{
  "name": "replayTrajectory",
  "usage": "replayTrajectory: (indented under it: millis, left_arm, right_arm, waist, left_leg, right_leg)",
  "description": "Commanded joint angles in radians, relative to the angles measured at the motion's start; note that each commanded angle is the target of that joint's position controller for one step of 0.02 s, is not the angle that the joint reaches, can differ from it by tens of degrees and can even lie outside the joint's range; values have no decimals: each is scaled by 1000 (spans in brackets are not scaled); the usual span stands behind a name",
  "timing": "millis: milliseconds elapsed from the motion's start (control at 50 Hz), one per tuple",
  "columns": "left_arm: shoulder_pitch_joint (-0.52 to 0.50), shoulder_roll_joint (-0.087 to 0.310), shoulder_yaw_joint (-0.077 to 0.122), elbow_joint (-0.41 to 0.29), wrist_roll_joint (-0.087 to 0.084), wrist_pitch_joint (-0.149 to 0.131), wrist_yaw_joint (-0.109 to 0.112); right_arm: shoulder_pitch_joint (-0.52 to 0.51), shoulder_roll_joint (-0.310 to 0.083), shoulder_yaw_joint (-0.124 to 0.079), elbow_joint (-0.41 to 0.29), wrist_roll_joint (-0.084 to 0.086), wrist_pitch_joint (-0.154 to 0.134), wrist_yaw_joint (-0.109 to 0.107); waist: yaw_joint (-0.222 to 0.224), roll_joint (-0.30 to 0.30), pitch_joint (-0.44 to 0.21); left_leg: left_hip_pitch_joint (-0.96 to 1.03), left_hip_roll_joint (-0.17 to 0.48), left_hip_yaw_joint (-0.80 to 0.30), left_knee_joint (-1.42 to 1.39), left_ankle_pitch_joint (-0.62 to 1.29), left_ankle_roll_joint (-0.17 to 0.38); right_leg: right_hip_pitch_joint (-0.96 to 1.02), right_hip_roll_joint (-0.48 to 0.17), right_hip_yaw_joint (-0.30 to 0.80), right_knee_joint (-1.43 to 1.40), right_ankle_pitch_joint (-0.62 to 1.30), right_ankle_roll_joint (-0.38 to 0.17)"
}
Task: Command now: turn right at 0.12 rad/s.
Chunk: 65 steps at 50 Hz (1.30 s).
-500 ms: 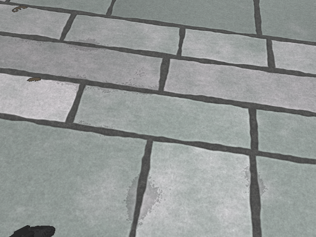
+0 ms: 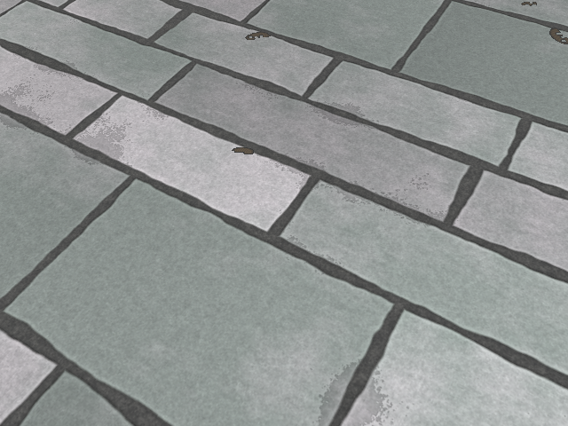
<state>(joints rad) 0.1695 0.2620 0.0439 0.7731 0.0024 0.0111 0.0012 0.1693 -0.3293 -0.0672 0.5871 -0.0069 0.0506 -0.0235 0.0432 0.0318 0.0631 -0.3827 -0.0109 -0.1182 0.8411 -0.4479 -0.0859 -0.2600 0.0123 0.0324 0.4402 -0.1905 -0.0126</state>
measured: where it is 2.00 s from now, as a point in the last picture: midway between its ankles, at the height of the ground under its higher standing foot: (478, 308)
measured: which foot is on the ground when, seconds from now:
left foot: up 0.00-0.08, down 0.10-0.44, up 0.46-0.90, down 0.92-1.00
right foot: down 0.00-0.10, up 0.12-0.42, down 0.44-0.92, up 0.94-1.00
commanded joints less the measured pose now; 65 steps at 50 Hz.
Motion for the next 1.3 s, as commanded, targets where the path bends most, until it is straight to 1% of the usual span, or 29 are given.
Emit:
replayTrajectory:
  millis: [20, 60, 100, 120, 140, 180, 200, 220, 320, 420, 440, 460, 480, 520, 560, 600, 780, 860, 900, 920, 940, 960, 980, 1020, 1060, 1140, 1240, 1280, 1300]
  left_arm:
    - [-30, 238, 55, -60, -20, -4, -13]
    - [-31, 257, 64, -64, -43, -3, -12]
    - [-40, 197, 49, -77, -46, -17, -7]
    - [-44, 134, 37, -104, -46, -29, -10]
    - [-29, 157, 42, -91, -44, -33, -11]
    - [0, 203, 75, -74, -43, -11, -9]
    - [25, 183, 75, -70, -38, 10, -4]
    - [13, 158, 68, -77, -34, 25, -3]
    - [-58, 112, 45, -163, -35, 39, -39]
    - [54, 172, 84, -177, -30, 67, -42]
    - [141, 241, 114, -165, -27, 65, -22]
    - [164, 400, 145, -187, -22, 55, 0]
    - [170, 361, 127, -212, 17, 21, -17]
    - [86, 289, 106, -204, -10, -12, -13]
    - [-18, 239, 83, -227, -34, 4, 11]
    - [-46, 253, 85, -249, -15, 13, 26]
    - [-39, 267, 97, -260, -24, 36, 35]
    - [-10, 226, 69, -246, -26, 24, 17]
    - [11, 145, 33, -224, -11, 7, 12]
    - [8, 82, 10, -227, -4, -6, 12]
    - [-19, 73, 8, -282, -36, -29, 16]
    - [-60, 154, 24, -290, -47, -52, 19]
    - [-82, 202, 35, -279, -40, -71, 14]
    - [-105, 172, 30, -267, -1, -102, 5]
    - [-150, 134, 23, -274, 5, -124, -4]
    - [-216, 56, 5, -280, -14, -144, -17]
    - [-186, 112, 37, -274, -57, -154, -16]
    - [57, 191, 74, -227, -58, -150, 9]
    - [263, 266, 91, -193, -26, -134, 21]
  right_arm:
    - [-13, -70, -17, -54, 9, -23, -6]
    - [37, -87, -26, -27, 17, -27, -12]
    - [106, -142, -40, -14, 3, -26, -26]
    - [89, -216, -63, 2, -19, -13, -29]
    - [47, -169, -57, -15, -34, -12, -25]
    - [-13, -86, -30, -41, -35, -26, -30]
    - [-61, -75, -28, -38, -14, -35, -30]
    - [-73, -74, -30, -32, -1, -44, -30]
    - [-57, -121, -54, -4, -3, -38, -23]
    - [-59, -130, -67, 23, 41, -61, 10]
    - [-2, -101, -60, 42, 31, -70, 19]
    - [-32, -15, -29, -22, -29, -74, 21]
    - [-118, -48, -30, -44, -26, -76, 11]
    - [-156, -94, -43, -41, 6, -77, -3]
    - [-138, -107, -50, -19, -14, -71, -17]
    - [-89, -91, -46, -1, -7, -71, -8]
    - [-126, -70, -36, 15, 6, -83, 8]
    - [-61, -81, -41, 36, 37, -114, 33]
    - [52, -58, -38, 81, 28, -139, 38]
    - [145, -93, -41, 100, 11, -152, 34]
    - [201, -203, -58, 119, -30, -160, 43]
    - [154, -185, -53, 107, -19, -168, 50]
    - [132, -141, -38, 96, 9, -167, 46]
    - [175, -124, -27, 93, 29, -152, 40]
    - [228, -112, -19, 102, 34, -143, 26]
    - [241, -106, -14, 105, 45, -122, 4]
    - [231, -109, -15, 106, 62, -106, 4]
    - [176, -57, 1, 77, 47, -115, 15]
    - [205, 48, 30, 47, 34, -127, 20]
  waist:
    - [-11, -236, -94]
    - [-45, -219, -108]
    - [-67, -137, -185]
    - [-37, 133, -167]
    - [-60, 204, -165]
    - [-47, 140, -138]
    - [-22, 123, -107]
    - [-27, 122, -83]
    - [-71, 124, -99]
    - [-6, 90, -136]
    - [27, -46, -173]
    - [-2, -395, -180]
    - [64, -284, -312]
    - [20, -131, -183]
    - [-30, -79, -130]
    - [-54, -138, -138]
    - [-24, -185, -136]
    - [-29, -231, -152]
    - [-82, -184, -129]
    - [-107, -44, -129]
    - [-83, 169, -39]
    - [-72, 153, 71]
    - [-70, 93, 101]
    - [-88, 66, 51]
    - [-110, 93, 24]
    - [-121, 143, 2]
    - [-66, 154, -28]
    - [71, 110, -161]
    - [130, -115, -369]
  left_leg:
    - [76, -47, 91, -274, 52, -11]
    - [178, -58, 78, -483, 202, 32]
    - [415, 88, 0, -479, 379, 106]
    - [428, 228, -120, -448, 526, 208]
    - [409, 345, -196, -481, 649, 303]
    - [369, 375, -156, -488, 782, 332]
    - [357, 341, -86, -480, 767, 301]
    - [354, 320, -36, -482, 763, 282]
    - [330, 297, 109, -473, 722, 271]
    - [237, 298, 225, -260, 661, 173]
    - [88, 225, 285, -54, 521, 95]
    - [-283, 51, 289, 283, -206, -13]
    - [-338, -6, 53, 432, -287, -5]
    - [-355, 38, 4, 399, -128, 40]
    - [-301, 52, 1, 284, 18, 45]
    - [-225, 9, 8, 230, 77, 18]
    - [-104, -73, -33, -121, 154, -1]
    - [115, -41, 27, -250, 144, 46]
    - [296, 4, 37, -392, 164, 90]
    - [377, 150, -184, -502, -43, 148]
    - [396, 317, -629, -682, -434, 302]
    - [319, 382, -784, -738, -522, 373]
    - [293, 356, -694, -718, -420, 362]
    - [324, 260, -541, -702, -255, 313]
    - [304, 193, -418, -705, -107, 290]
    - [162, 117, -292, -675, 71, 281]
    - [74, 118, -351, -581, 88, 253]
    - [-84, 58, -274, -305, 246, 187]
    - [-316, -24, -139, 56, 31, 138]
  right_leg:
    - [113, -172, 269, -91, 236, -188]
    - [104, -171, 329, -63, 301, -171]
    - [-61, -124, 298, 23, 183, -88]
    - [-232, -10, 120, 147, -30, -20]
    - [-288, 23, 22, 303, -291, 24]
    - [-346, -21, 20, 631, -404, 72]
    - [-371, -48, 23, 651, -353, 90]
    - [-389, -68, 15, 638, -300, 105]
    - [-264, -81, -77, 409, -174, 104]
    - [17, -7, -146, 113, -11, 3]
    - [222, -26, -33, 20, 237, -60]
    - [422, -305, 431, 1, 691, -244]
    - [386, -401, 597, -66, 557, -391]
    - [282, -303, 448, -104, 305, -300]
    - [180, -224, 365, -128, 175, -217]
    - [112, -194, 346, -116, 260, -231]
    - [52, -119, 490, -63, 71, -180]
    - [-61, -109, 542, -101, -455, -183]
    - [-154, -64, 461, -5, -531, -138]
    - [-245, 25, 330, 273, -510, -85]
    - [-492, 124, 185, 498, -431, -50]
    - [-605, 39, 158, 603, -359, -39]
    - [-607, -10, 142, 616, -254, -33]
    - [-563, -31, 97, 575, -145, -13]
    - [-478, -28, 58, 468, -44, 14]
    - [-225, 48, -3, 184, 8, 65]
    - [81, 46, 17, -19, 33, 61]
    - [456, -65, 74, -38, -2, 9]
    - [818, -298, 352, -27, -207, -78]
